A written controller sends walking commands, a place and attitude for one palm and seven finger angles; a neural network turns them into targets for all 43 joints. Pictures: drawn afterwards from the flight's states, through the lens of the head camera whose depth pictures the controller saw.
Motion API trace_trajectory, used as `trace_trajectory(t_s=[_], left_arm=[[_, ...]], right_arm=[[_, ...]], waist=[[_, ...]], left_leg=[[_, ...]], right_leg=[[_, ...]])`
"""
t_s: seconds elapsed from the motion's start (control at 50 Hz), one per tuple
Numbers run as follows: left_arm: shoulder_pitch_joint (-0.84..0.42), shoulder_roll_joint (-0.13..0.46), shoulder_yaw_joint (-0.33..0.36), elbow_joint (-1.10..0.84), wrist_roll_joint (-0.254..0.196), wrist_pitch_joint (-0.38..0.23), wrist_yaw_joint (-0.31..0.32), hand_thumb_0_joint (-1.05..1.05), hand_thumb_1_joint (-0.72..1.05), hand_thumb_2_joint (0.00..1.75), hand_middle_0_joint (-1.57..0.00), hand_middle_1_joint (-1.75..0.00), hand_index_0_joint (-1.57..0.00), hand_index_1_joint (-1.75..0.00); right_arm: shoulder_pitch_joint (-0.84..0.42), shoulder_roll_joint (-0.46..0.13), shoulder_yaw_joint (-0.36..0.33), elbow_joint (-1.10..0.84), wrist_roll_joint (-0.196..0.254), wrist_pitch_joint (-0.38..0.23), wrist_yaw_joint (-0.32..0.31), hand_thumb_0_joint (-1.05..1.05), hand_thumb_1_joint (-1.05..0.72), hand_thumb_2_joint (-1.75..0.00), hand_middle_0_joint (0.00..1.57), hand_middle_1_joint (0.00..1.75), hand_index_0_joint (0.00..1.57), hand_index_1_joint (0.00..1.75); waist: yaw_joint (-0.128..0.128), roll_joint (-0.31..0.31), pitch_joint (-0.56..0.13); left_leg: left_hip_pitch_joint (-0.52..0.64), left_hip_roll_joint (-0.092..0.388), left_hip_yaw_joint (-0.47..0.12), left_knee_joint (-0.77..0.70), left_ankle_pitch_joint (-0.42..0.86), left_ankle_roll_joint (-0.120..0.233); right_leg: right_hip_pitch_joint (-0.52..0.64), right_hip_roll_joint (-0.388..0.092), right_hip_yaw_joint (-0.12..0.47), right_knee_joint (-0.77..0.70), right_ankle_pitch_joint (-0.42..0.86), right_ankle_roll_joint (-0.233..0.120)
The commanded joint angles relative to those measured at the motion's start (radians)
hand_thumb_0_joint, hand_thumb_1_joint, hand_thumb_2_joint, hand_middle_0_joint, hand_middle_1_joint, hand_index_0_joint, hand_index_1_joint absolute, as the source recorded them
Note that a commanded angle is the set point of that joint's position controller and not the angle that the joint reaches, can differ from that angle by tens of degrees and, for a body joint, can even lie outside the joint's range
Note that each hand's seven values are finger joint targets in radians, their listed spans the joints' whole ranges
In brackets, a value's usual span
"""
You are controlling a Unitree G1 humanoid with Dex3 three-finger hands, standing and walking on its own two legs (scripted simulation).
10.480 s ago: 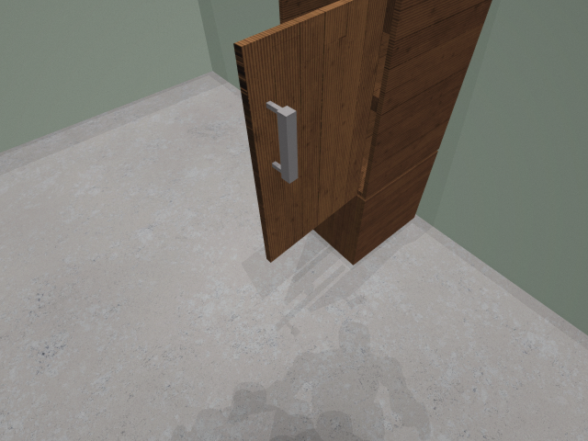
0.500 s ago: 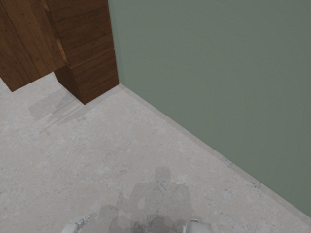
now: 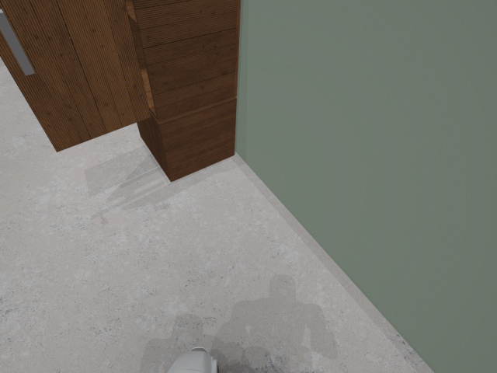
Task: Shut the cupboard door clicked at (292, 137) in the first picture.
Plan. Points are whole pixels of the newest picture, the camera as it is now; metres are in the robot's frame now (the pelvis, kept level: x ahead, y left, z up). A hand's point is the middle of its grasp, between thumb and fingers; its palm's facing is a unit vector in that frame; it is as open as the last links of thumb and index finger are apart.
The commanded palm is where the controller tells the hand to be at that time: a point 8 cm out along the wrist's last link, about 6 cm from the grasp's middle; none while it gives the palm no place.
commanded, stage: walk to a spot facing it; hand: left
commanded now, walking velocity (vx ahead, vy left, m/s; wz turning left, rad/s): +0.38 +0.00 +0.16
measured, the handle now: (12, 41) +0.82 +0.71 +0.06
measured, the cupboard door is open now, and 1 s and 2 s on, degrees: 94 94 94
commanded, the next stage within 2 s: turn to face it in 0.60 s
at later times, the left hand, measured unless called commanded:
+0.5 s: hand (148, 276) +0.31 +0.24 -0.16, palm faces -0.01 -0.99 -0.13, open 7.3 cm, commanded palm none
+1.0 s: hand (183, 210) +0.50 +0.20 -0.17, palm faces +0.01 -0.98 -0.19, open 7.2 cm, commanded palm none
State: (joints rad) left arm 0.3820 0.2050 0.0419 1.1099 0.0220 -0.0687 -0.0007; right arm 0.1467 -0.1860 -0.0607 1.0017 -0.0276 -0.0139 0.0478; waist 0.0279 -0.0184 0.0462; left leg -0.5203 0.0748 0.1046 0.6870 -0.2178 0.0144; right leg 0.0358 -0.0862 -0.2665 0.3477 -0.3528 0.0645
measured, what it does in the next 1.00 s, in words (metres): walks ahead: left foot, then right foot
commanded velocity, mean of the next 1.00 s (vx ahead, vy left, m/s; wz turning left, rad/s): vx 0.22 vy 0.00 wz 0.05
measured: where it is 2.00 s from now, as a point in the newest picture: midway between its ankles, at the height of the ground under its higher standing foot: (247, 290)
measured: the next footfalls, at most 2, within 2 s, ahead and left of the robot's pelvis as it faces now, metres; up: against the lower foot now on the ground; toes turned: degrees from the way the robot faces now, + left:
left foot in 0.04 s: +0.18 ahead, +0.10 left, +0.00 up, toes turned +8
right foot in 0.72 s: +0.42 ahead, -0.06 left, +0.00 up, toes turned -11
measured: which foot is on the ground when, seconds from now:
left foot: up 0.00-0.02, down 0.04-0.72, up 0.74-1.00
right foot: down 0.00-0.06, up 0.08-0.70, down 0.72-1.00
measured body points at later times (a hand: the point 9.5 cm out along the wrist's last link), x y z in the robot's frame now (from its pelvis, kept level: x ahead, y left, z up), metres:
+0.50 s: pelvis +0.21 +0.06 +0.01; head +0.23 +0.08 +0.46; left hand +0.31 +0.29 -0.14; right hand +0.14 -0.16 -0.13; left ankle +0.14 +0.10 -0.73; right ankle +0.34 -0.10 -0.65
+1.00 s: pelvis +0.42 +0.02 +0.01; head +0.46 +0.03 +0.45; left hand +0.50 +0.25 -0.15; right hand +0.45 -0.22 -0.14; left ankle +0.49 +0.15 -0.69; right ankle +0.38 -0.06 -0.73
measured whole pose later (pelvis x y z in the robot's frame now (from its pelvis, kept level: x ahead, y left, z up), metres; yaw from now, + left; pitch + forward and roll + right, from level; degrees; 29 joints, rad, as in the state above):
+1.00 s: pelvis +0.42 +0.02 +0.01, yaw +0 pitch +0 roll +0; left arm 0.17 0.19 0.04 1.03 0.00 -0.06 0.02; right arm 0.21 -0.16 -0.04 1.05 -0.02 0.01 -0.01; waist -0.03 -0.02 0.08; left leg -0.52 0.09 0.06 0.86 -0.32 -0.04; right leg -0.13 0.00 -0.20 0.43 -0.30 -0.06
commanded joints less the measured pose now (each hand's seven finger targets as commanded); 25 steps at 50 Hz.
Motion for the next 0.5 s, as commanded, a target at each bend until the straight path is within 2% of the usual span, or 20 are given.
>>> trace_trajectory(t_s=[0.0,0.02,0.04,0.06,0.08,0.1,0.12,0.14,0.18,0.22,0.28,0.32,0.34,0.4,0.48], left_arm=[[-0.018,0.128,0.022,-0.050,-0.001,-0.017,-0.001,0.00,0.90,0.90,-0.20,-0.30,-0.20,-0.30],[-0.008,0.093,0.017,-0.076,-0.006,-0.012,-0.008,0.00,0.90,0.90,-0.20,-0.30,-0.20,-0.30],[-0.003,0.060,0.004,-0.121,-0.013,-0.011,-0.017,0.00,0.90,0.90,-0.20,-0.30,-0.20,-0.30],[-0.085,0.086,0.008,-0.144,-0.010,-0.011,-0.011,0.00,0.90,0.90,-0.20,-0.30,-0.20,-0.30],[-0.121,0.083,0.013,-0.137,-0.007,-0.009,-0.007,0.00,0.90,0.90,-0.20,-0.30,-0.20,-0.30],[-0.129,0.061,0.010,-0.134,-0.004,-0.003,-0.009,0.00,0.90,0.90,-0.20,-0.30,-0.20,-0.30],[-0.095,0.049,0.013,-0.107,0.004,0.009,-0.014,0.00,0.90,0.90,-0.20,-0.30,-0.20,-0.30],[-0.057,0.033,0.014,-0.087,0.010,0.021,-0.017,0.00,0.90,0.90,-0.20,-0.30,-0.20,-0.30],[-0.020,0.017,0.015,-0.077,0.010,0.036,-0.020,0.00,0.90,0.90,-0.20,-0.30,-0.20,-0.30],[-0.037,0.024,0.021,-0.080,0.007,0.044,-0.021,0.00,0.90,0.90,-0.20,-0.30,-0.20,-0.30],[-0.108,0.016,0.029,-0.107,0.005,0.056,-0.022,0.00,0.90,0.90,-0.20,-0.30,-0.20,-0.30],[-0.156,0.013,0.029,-0.122,0.004,0.060,-0.024,0.00,0.90,0.90,-0.20,-0.30,-0.20,-0.30],[-0.179,0.009,0.030,-0.131,0.003,0.061,-0.026,0.00,0.90,0.90,-0.20,-0.30,-0.20,-0.30],[-0.243,0.011,0.025,-0.150,0.001,0.060,-0.027,0.00,0.90,0.90,-0.20,-0.30,-0.20,-0.30],[-0.346,0.001,0.011,-0.184,-0.002,0.056,-0.032,0.00,0.90,0.90,-0.20,-0.30,-0.20,-0.30]], right_arm=[[0.185,-0.089,-0.019,-0.005,-0.007,-0.032,-0.007,0.00,-0.90,-0.90,0.20,0.30,0.20,0.30],[0.350,-0.190,-0.044,0.024,-0.016,-0.035,-0.022,0.00,-0.90,-0.90,0.20,0.30,0.20,0.30],[0.447,-0.278,-0.059,0.040,-0.011,-0.040,-0.039,0.00,-0.90,-0.90,0.20,0.30,0.20,0.30],[0.407,-0.286,-0.060,0.037,0.002,-0.032,-0.057,0.00,-0.90,-0.90,0.20,0.30,0.20,0.30],[0.312,-0.246,-0.050,0.019,0.004,-0.035,-0.058,0.00,-0.90,-0.90,0.20,0.30,0.20,0.30],[0.239,-0.206,-0.037,-0.010,0.006,-0.042,-0.063,0.00,-0.90,-0.90,0.20,0.30,0.20,0.30],[0.183,-0.164,-0.023,-0.019,0.004,-0.048,-0.064,0.00,-0.90,-0.90,0.20,0.30,0.20,0.30],[0.166,-0.127,-0.011,-0.017,0.005,-0.058,-0.064,0.00,-0.90,-0.90,0.20,0.30,0.20,0.30],[0.174,-0.102,-0.001,-0.003,0.010,-0.072,-0.067,0.00,-0.90,-0.90,0.20,0.30,0.20,0.30],[0.203,-0.090,0.001,0.011,0.016,-0.078,-0.069,0.00,-0.90,-0.90,0.20,0.30,0.20,0.30],[0.245,-0.083,0.001,0.022,0.016,-0.081,-0.074,0.00,-0.90,-0.90,0.20,0.30,0.20,0.30],[0.268,-0.073,0.006,0.033,0.016,-0.082,-0.076,0.00,-0.90,-0.90,0.20,0.30,0.20,0.30],[0.283,-0.072,0.011,0.040,0.015,-0.082,-0.078,0.00,-0.90,-0.90,0.20,0.30,0.20,0.30],[0.339,-0.053,0.022,0.065,0.012,-0.082,-0.084,0.00,-0.90,-0.90,0.20,0.30,0.20,0.30],[0.431,-0.058,0.033,0.103,0.002,-0.080,-0.091,0.00,-0.90,-0.90,0.20,0.30,0.20,0.30]], waist=[[-0.128,-0.021,-0.029],[-0.197,0.169,-0.140],[-0.203,0.345,-0.225],[-0.193,0.218,-0.189],[-0.150,0.109,-0.117],[-0.115,0.059,-0.058],[-0.074,0.068,-0.019],[-0.049,0.094,0.002],[-0.027,0.138,-0.013],[-0.022,0.131,-0.023],[-0.025,0.061,0.015],[-0.028,0.056,0.039],[-0.031,0.079,0.054],[-0.046,0.108,0.071],[-0.082,0.083,0.080]], left_leg=[[0.434,-0.069,0.043,-0.124,-0.019,0.044],[0.646,0.106,-0.221,-0.219,-0.167,0.109],[0.761,0.327,-0.617,-0.400,-0.194,0.202],[0.722,0.365,-0.648,-0.441,-0.153,0.235],[0.576,0.336,-0.555,-0.455,-0.173,0.208],[0.451,0.317,-0.515,-0.461,-0.137,0.194],[0.349,0.279,-0.410,-0.488,-0.142,0.153],[0.306,0.235,-0.319,-0.510,-0.094,0.122],[0.323,0.184,-0.212,-0.525,0.012,0.099],[0.373,0.169,-0.190,-0.538,0.086,0.087],[0.422,0.177,-0.166,-0.557,0.162,0.078],[0.442,0.175,-0.140,-0.560,0.213,0.065],[0.450,0.172,-0.122,-0.557,0.240,0.058],[0.502,0.174,-0.094,-0.529,0.367,0.040],[0.600,0.186,-0.062,-0.479,0.584,0.049]], right_leg=[[-0.270,-0.190,0.041,0.195,0.469,-0.120],[-0.452,-0.098,0.002,0.490,0.259,-0.073],[-0.652,0.033,0.058,0.816,-0.182,-0.038],[-0.721,-0.001,0.201,0.962,-0.172,-0.062],[-0.728,-0.041,0.225,1.010,-0.101,-0.069],[-0.730,-0.064,0.244,1.014,-0.034,-0.064],[-0.681,-0.091,0.262,0.973,0.030,-0.056],[-0.641,-0.092,0.260,0.923,0.080,-0.050],[-0.627,-0.071,0.254,0.862,0.139,-0.042],[-0.663,-0.059,0.260,0.825,0.194,-0.038],[-0.737,-0.050,0.270,0.768,0.262,-0.034],[-0.765,-0.043,0.269,0.716,0.302,-0.036],[-0.774,-0.038,0.266,0.695,0.315,-0.039],[-0.797,-0.022,0.254,0.632,0.329,-0.051],[-0.800,0.008,0.211,0.537,0.297,-0.081]])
